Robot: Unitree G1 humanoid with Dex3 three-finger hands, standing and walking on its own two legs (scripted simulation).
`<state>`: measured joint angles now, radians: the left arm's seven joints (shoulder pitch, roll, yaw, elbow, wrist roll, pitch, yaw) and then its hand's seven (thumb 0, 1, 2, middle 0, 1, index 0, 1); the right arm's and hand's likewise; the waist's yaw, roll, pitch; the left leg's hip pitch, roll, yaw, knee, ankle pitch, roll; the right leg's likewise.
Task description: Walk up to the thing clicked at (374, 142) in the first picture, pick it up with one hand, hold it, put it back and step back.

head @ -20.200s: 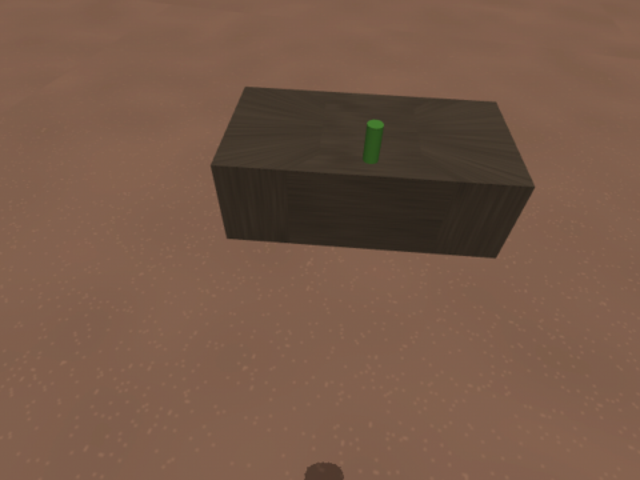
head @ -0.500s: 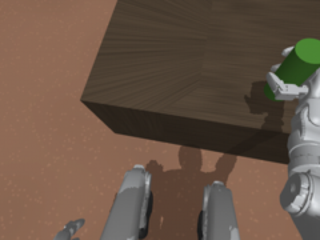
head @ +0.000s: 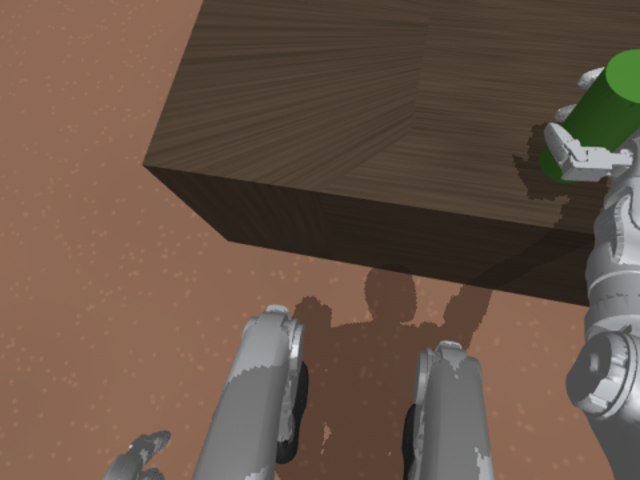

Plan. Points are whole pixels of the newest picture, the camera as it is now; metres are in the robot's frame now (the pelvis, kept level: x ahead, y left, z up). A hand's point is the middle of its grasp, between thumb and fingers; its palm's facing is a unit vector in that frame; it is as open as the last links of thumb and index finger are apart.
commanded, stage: lower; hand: right
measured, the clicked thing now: (597, 126) +0.53 -0.22 +0.01
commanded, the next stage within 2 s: loosen in 0.66 s
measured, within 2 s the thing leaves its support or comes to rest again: rests again in 0.42 s
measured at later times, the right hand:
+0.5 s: hand (573, 143) +0.53 -0.21 -0.02, palm faces +0.16 +0.99 -0.02, open 8.2 cm
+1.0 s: hand (573, 144) +0.54 -0.21 -0.03, palm faces +0.16 +0.99 -0.02, open 8.3 cm
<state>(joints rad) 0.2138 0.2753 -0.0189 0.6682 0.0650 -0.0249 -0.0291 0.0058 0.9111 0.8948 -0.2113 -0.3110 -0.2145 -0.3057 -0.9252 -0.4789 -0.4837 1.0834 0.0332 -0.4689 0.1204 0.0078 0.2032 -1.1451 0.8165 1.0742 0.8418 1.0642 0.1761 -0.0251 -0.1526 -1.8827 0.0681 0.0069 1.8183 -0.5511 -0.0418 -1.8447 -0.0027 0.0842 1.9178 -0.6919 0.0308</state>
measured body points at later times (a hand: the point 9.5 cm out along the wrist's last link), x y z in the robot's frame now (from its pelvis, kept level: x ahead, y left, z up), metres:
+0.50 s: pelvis +0.00 +0.00 -0.03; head +0.21 -0.03 +0.36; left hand +0.06 +0.28 -0.15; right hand +0.52 -0.26 -0.02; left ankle +0.11 +0.15 -0.45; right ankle +0.06 -0.13 -0.45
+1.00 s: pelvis -0.01 -0.01 -0.04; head +0.21 -0.04 +0.35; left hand +0.06 +0.27 -0.16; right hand +0.52 -0.26 -0.02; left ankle +0.11 +0.15 -0.45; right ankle +0.06 -0.13 -0.45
